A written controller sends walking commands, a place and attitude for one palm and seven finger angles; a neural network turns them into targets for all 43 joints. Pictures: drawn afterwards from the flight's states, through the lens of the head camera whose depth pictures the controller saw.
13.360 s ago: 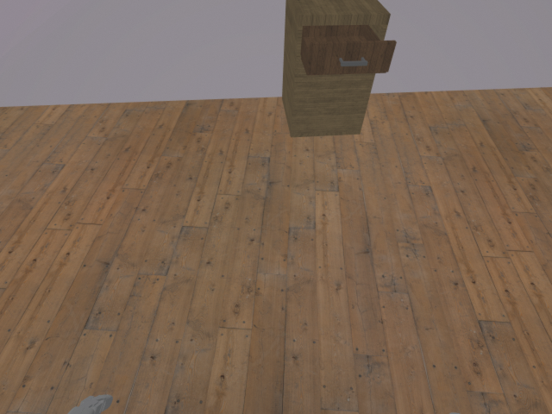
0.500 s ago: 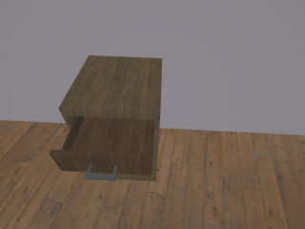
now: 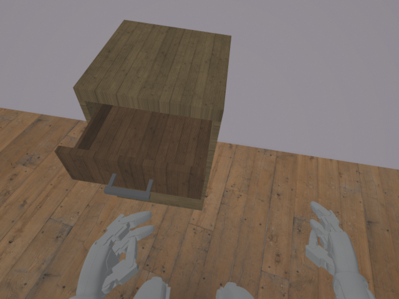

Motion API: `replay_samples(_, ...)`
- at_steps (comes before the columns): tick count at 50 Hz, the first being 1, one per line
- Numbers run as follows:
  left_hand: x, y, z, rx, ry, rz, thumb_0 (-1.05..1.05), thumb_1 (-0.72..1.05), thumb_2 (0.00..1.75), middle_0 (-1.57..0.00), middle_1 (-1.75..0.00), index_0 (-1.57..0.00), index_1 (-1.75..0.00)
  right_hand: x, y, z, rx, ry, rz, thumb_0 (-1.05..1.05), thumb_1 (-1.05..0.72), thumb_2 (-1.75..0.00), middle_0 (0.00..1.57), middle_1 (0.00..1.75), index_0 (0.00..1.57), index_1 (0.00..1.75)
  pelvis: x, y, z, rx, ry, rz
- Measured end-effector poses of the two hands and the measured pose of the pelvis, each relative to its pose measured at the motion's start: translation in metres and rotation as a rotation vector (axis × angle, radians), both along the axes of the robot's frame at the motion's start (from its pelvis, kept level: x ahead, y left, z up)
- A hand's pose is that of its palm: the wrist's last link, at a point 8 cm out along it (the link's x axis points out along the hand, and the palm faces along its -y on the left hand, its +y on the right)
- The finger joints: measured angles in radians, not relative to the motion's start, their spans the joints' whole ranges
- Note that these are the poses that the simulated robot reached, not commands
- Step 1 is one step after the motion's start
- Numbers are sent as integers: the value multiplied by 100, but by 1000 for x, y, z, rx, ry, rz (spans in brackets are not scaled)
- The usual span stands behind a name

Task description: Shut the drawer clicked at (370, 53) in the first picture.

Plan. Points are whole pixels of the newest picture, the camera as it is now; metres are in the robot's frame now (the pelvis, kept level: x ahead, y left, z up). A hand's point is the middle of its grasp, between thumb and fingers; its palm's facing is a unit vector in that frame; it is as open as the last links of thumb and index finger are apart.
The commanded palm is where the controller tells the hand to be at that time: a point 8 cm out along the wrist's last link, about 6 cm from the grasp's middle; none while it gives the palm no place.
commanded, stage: raise the hand and make a fist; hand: left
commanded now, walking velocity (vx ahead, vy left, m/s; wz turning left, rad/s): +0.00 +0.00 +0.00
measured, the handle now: (129, 186) +0.40 +0.21 -0.12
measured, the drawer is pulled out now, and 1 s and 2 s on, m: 0.19 0.19 0.19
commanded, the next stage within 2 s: bring the fist close to the handle in 1.48 s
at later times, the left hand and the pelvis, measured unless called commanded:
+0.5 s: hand (107, 255) +0.20 +0.18 +0.00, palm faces +0.03 -1.00 -0.03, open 3.6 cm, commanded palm +0.17 +0.22 +0.00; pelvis -0.01 +0.01 -0.04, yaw +0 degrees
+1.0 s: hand (124, 260) +0.20 +0.15 -0.02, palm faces -0.11 -0.99 -0.01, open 3.2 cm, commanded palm +0.19 +0.22 -0.01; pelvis -0.01 +0.02 -0.05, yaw +1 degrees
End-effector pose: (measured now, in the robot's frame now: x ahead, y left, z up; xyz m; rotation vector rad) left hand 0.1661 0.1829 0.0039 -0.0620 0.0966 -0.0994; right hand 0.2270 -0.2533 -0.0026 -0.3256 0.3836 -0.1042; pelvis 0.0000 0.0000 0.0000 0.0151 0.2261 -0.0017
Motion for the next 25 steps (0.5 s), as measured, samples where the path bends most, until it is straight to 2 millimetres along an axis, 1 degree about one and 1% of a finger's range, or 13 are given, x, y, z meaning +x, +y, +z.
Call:
replay_samples(2, -20, 13, -19, 26, 75, 52, 2, 91, 89, -49, -61, -49, -62, 15, 8, -9, 2, -6, 35, 1, -91, -90, 20, 30, 20, 30, -2, -2, -13, -8, 19, 10)
replay_samples(4, -36, 30, -23, 65, 97, 120, 2, 90, 89, -53, -66, -53, -66, 25, 19, -24, 14, 1, 68, 1, -91, -90, 20, 30, 20, 30, -3, -4, -23, -21, 38, 20)
replay_samples(6, -43, 45, -13, 107, 49, 171, 2, 90, 89, -57, -70, -57, -70, 29, 32, -42, 37, 21, 98, 1, -91, -90, 20, 30, 20, 30, -5, -5, -32, -37, 54, 31)
replay_samples(7, -42, 50, -5, 125, 3, 181, 3, 90, 89, -59, -72, -59, -72, 29, 39, -53, 52, 34, 113, 1, -91, -90, 20, 30, 20, 30, -7, -5, -36, -46, 61, 37)
replay_samples(9, -34, 51, 12, 142, -105, 162, 3, 90, 89, -63, -76, -63, -77, 23, 52, -74, 84, 67, 138, 1, -91, -90, 20, 30, 20, 30, -11, -3, -43, -60, 72, 46)
replay_samples(11, -18, 44, 22, 135, -186, 95, 3, 90, 90, -67, -81, -66, -81, 11, 63, -96, 122, 109, 142, 1, -91, -90, 20, 30, 20, 30, -15, -2, -49, -68, 86, 46)
replay_samples(12, -9, 38, 22, 124, -200, 50, 2, 90, 90, -69, -83, -68, -83, 3, 66, -105, 142, 134, 133, 1, -91, -90, 20, 30, 20, 30, -17, -1, -51, -68, 93, 43)
replay_samples(14, 9, 25, 11, 93, -158, -43, 2, 91, 90, -73, -87, -72, -87, -17, 69, -122, 177, 193, 94, 1, -91, -90, 21, 30, 21, 30, -21, 0, -54, -63, 107, 35)
replay_samples(17, 25, 15, -14, 55, 11, -125, 2, 90, 90, -79, -94, -79, -94, -49, 63, -136, 204, 288, 6, 1, -91, -90, 21, 30, 21, 30, -22, 3, -53, -50, 120, 22)
replay_samples(19, 27, 18, -23, 46, 104, -99, 2, 90, 89, -83, -98, -83, -98, -68, 54, -138, 201, 342, -59, 1, -91, -90, 21, 30, 21, 30, -20, 4, -49, -42, 121, 12)
replay_samples(20, 25, 23, -24, 45, 128, -64, 2, 90, 89, -85, -100, -85, -100, -76, 49, -138, 196, 362, -89, 1, -91, -90, 21, 30, 21, 30, -19, 5, -47, -40, 120, 8)
replay_samples(23, 16, 42, -11, 68, 107, 64, 2, 90, 89, -91, -107, -90, -107, -95, 33, -131, 161, 398, -150, 1, -91, -90, 21, 30, 21, 30, -16, 7, -41, -40, 116, 2)
replay_samples(25, 9, 53, 2, 102, 43, 121, 2, 90, 89, -95, -111, -94, -111, -100, 25, -126, 128, 406, -160, 1, -91, -90, 21, 30, 21, 30, -14, 8, -39, -43, 117, 6)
